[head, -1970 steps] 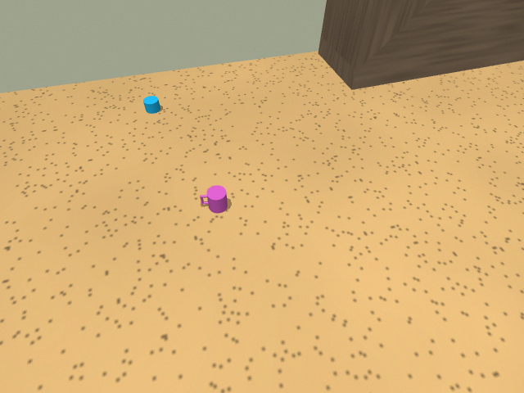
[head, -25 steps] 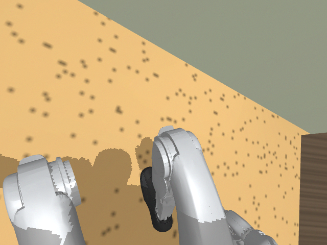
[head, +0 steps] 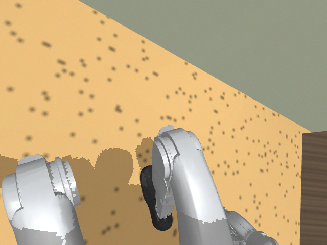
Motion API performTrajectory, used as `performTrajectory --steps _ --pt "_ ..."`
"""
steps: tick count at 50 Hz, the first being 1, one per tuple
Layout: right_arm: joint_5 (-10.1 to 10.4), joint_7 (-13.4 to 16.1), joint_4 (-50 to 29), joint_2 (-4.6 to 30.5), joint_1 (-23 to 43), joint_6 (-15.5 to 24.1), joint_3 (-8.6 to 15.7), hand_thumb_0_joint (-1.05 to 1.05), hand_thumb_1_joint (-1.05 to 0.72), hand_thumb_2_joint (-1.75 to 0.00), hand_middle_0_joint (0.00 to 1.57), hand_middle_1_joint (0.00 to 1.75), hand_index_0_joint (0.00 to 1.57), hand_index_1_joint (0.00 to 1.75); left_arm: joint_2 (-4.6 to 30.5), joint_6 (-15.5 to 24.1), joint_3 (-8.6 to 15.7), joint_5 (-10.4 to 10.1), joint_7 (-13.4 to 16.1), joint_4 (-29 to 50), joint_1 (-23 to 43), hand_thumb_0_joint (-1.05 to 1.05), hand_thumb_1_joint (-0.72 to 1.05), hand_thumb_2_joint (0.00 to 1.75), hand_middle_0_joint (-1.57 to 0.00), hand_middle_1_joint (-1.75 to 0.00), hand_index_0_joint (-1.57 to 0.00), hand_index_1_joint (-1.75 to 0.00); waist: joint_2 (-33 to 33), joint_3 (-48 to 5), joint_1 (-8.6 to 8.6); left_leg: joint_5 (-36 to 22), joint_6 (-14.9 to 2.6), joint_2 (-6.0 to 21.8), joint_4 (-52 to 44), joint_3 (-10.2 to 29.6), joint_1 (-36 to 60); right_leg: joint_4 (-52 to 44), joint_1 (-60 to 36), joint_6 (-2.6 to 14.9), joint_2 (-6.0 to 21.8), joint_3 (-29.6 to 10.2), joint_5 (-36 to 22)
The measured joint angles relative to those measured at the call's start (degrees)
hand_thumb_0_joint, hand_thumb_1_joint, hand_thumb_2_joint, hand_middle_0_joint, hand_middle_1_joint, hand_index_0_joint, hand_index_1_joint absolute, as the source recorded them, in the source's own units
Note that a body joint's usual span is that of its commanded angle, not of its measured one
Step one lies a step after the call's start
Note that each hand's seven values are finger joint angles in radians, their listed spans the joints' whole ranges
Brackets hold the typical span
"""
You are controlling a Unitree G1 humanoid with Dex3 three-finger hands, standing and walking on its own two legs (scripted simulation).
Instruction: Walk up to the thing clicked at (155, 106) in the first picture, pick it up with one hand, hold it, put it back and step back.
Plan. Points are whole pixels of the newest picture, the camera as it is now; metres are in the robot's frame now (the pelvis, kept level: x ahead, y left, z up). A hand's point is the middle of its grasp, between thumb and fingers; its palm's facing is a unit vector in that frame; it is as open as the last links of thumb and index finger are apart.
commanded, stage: withdraw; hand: left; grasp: from above
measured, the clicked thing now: out of the picture +0.40 +0.38 -0.25
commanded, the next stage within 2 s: home in 0.84 s
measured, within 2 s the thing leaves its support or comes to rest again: rests again in 0.26 s
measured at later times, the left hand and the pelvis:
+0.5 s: hand out of the picture +0.39 +0.40 -0.04, palm faces -0.45 -0.10 -0.89, open 14.0 cm; pelvis -0.01 +0.00 +0.07, yaw +6 degrees
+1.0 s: hand out of the picture +0.39 +0.39 -0.12, palm faces -0.36 -0.11 -0.93, open 13.6 cm; pelvis -0.02 -0.01 +0.03, yaw +5 degrees
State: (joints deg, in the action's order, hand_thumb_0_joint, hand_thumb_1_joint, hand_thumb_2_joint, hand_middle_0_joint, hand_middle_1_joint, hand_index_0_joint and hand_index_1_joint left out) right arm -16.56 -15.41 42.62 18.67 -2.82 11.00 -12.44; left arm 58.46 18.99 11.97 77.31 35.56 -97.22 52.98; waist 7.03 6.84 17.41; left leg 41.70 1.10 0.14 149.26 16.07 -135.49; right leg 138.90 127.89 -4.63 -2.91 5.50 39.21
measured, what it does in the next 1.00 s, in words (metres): stands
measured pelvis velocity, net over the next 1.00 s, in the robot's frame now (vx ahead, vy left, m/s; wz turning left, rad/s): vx -0.02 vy -0.01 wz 0.10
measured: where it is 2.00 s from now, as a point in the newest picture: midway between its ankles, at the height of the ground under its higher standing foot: (117, 229)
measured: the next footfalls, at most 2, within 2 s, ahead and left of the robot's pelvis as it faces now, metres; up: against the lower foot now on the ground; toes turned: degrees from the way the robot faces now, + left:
none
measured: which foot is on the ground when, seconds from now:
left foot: down 0.00-1.00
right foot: down 0.00-1.00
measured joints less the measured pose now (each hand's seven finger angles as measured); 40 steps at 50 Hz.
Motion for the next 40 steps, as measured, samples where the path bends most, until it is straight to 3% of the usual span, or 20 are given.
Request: performTrajectory --steps 5,9,13,19,24,28,33,40 --pt "0.50 -0.22 0.07 -0.16 -0.99 0.01 0.85 0.00 -0.90 -0.89 0.21 0.30 0.20 0.30 -1.30 -0.98 1.68 0.00 -1.12 4.12 -1.27 0.01 -0.52 0.94 -0.06 -1.05 -0.09 -1.01 -0.36 -0.87 -0.57 -0.10 0.11 -0.21 -0.17 -0.17 -0.17 0.06 0.13 0.35 0.26 -0.08 0.09" --pt "2.22 -0.31 0.26 -1.07 -2.52 -1.19 3.68 0.00 -0.90 -0.89 0.21 0.30 0.20 0.30 -4.79 -3.18 2.99 -2.15 -3.07 13.58 -5.14 0.01 -0.55 0.94 -0.07 -1.03 -0.09 -1.00 -1.98 -3.62 -2.06 -0.15 0.20 -0.48 -1.23 -0.90 -0.53 -0.40 0.42 1.13 0.96 -0.39 0.57" --pt "5.23 -0.14 0.65 -2.16 -3.42 -3.22 7.12 0.00 -0.90 -0.90 0.21 0.30 0.20 0.30 -8.31 -6.16 0.11 -4.96 -8.01 21.02 -6.41 0.01 -0.55 0.96 -0.08 -1.02 -0.08 -1.00 -4.20 -7.64 -4.27 -0.49 -0.17 -0.53 -3.83 -2.70 -0.60 -1.89 0.56 1.37 1.86 -1.45 1.14" --pt "8.97 1.22 -0.89 -2.97 -2.84 -7.07 10.42 0.00 -0.91 -0.90 0.21 0.30 0.20 0.30 -10.88 -9.08 -4.97 -8.08 -18.87 27.66 -5.20 0.01 -0.52 0.99 -0.09 -1.02 -0.08 -1.01 -7.23 -11.03 -7.24 -1.50 -0.96 -0.27 -9.91 -5.52 2.51 -6.50 -2.10 0.76 3.04 -3.06 1.02" --pt "10.98 3.58 -3.11 -2.80 -2.75 -9.72 10.74 0.00 -0.91 -0.90 0.21 0.30 0.20 0.30 -11.56 -8.70 -8.22 -10.73 -26.51 28.76 -3.32 0.00 -0.51 1.01 -0.09 -1.03 -0.08 -1.02 -8.35 -12.01 -8.34 -2.61 -1.21 0.07 -15.16 -7.09 6.38 -10.79 -5.19 0.89 3.58 -3.82 0.10" --pt "11.49 5.45 -4.46 -2.00 -3.10 -10.98 9.81 0.00 -0.91 -0.90 0.21 0.30 0.20 0.30 -11.36 -6.15 -8.79 -11.83 -30.16 28.17 -2.64 0.00 -0.50 1.02 -0.10 -1.03 -0.09 -1.03 -8.34 -11.43 -8.17 -3.62 -1.14 0.20 -17.79 -7.55 8.48 -12.99 -6.87 1.19 3.73 -3.95 -0.88" --pt "11.07 7.10 -4.58 -0.93 -3.98 -12.01 8.68 0.00 -0.91 -0.90 0.21 0.30 0.20 0.30 -10.38 -0.29 -7.23 -10.54 -29.86 26.14 -2.65 0.00 -0.49 1.01 -0.11 -1.02 -0.10 -1.02 -7.53 -10.55 -7.42 -4.53 -0.88 0.20 -18.12 -7.38 8.53 -13.22 -6.77 1.12 3.62 -3.84 -1.80" --pt "8.97 7.67 -3.20 -0.25 -4.52 -12.94 7.19 0.00 -0.91 -0.90 0.21 0.30 0.20 0.30 -8.52 4.77 -4.90 -4.30 -21.56 19.14 -2.01 0.00 -0.47 0.99 -0.14 -0.99 -0.12 -1.00 -6.07 -8.73 -5.85 -5.33 -0.56 -0.15 -14.68 -6.45 5.42 -10.14 -4.02 1.52 3.22 -3.42 -2.51"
